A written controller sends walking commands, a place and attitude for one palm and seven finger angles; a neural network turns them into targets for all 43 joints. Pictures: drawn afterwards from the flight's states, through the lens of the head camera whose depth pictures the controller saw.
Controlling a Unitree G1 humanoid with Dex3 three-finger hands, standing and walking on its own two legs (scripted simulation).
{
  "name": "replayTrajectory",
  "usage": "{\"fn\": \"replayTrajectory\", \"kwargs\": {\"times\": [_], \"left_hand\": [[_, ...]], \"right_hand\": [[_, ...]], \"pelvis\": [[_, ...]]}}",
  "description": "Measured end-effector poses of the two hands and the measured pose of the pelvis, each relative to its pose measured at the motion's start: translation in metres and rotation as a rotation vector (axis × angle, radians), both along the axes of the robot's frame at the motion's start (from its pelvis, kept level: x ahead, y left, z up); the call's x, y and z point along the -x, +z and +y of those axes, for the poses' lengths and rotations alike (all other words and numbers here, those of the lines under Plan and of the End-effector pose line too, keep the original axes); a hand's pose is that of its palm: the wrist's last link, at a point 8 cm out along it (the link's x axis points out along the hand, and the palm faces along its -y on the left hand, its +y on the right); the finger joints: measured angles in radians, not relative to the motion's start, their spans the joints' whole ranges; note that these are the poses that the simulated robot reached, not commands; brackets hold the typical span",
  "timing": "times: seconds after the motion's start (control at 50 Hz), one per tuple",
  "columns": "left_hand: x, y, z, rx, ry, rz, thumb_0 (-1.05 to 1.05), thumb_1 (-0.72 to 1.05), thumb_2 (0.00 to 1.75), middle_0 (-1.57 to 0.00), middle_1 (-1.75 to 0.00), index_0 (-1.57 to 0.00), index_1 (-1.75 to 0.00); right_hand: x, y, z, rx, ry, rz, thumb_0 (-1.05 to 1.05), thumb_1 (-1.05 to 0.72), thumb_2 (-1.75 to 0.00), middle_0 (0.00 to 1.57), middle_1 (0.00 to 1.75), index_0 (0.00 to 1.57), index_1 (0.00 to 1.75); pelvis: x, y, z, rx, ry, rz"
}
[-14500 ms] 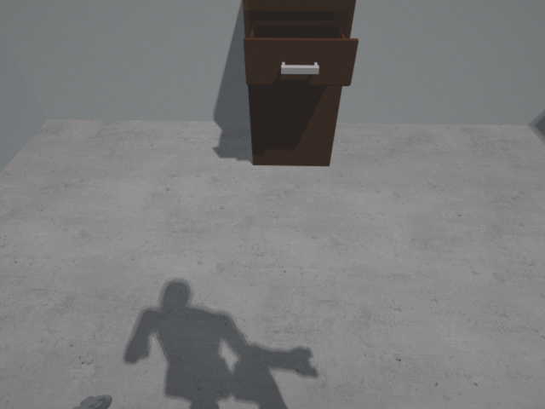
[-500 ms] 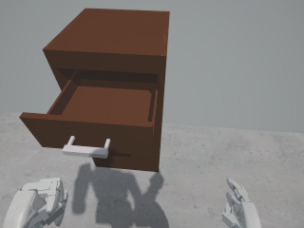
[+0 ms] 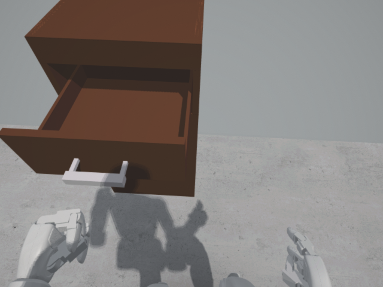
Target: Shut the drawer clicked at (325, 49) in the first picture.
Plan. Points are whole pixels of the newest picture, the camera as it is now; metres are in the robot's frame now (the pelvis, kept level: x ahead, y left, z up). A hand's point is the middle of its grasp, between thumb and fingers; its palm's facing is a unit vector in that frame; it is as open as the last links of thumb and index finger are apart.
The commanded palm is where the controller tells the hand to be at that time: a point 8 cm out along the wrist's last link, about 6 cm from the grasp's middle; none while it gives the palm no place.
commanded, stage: bring the fist close to the handle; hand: left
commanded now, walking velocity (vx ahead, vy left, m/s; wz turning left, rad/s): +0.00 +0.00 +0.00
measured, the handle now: (97, 171) +0.35 +0.24 +0.01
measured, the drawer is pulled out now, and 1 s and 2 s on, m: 0.25 0.25 0.20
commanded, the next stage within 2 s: push the drawer shut in 0.84 s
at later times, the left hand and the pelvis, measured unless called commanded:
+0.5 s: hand (98, 228) +0.23 +0.20 +0.01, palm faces +0.01 -1.00 -0.05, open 3.3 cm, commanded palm +0.20 +0.26 +0.01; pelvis +0.00 +0.01 -0.03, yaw +0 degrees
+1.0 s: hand (101, 231) +0.22 +0.19 +0.01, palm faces +0.01 -1.00 -0.07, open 3.3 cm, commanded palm +0.21 +0.25 +0.01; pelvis +0.00 +0.01 -0.03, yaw +0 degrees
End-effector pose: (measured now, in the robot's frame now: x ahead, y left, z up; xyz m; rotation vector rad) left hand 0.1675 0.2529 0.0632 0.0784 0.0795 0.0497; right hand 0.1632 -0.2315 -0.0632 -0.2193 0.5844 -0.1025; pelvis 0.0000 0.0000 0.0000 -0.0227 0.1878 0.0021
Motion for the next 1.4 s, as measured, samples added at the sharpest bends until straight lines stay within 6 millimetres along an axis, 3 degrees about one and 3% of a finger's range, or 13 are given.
{"fn": "replayTrajectory", "kwargs": {"times": [0.5,0.98,1.4], "left_hand": [[-0.039,-0.051,0.002,0.030,-0.039,-0.016,0.02,0.90,0.90,-1.40,-1.60,-1.40,-1.60],[-0.033,-0.047,-0.006,0.008,-0.037,-0.014,0.02,0.90,0.90,-1.40,-1.60,-1.40,-1.60],[-0.080,-0.045,-0.003,0.014,-0.054,-0.038,0.02,0.90,0.90,-1.40,-1.60,-1.40,-1.60]], "right_hand": [[-0.003,-0.035,0.009,0.022,0.025,0.082,0.01,-0.91,-0.90,0.21,0.30,0.20,0.30],[-0.006,-0.039,0.007,0.017,0.014,0.105,0.01,-0.91,-0.90,0.21,0.30,0.20,0.30],[0.008,-0.040,-0.005,0.029,-0.010,0.160,0.01,-0.91,-0.90,0.21,0.30,0.20,0.30]], "pelvis": [[0.003,-0.031,0.010,0.008,-0.005,0.111],[0.001,-0.034,0.007,0.009,-0.002,0.123],[-0.002,-0.028,0.004,0.005,-0.004,0.129]]}}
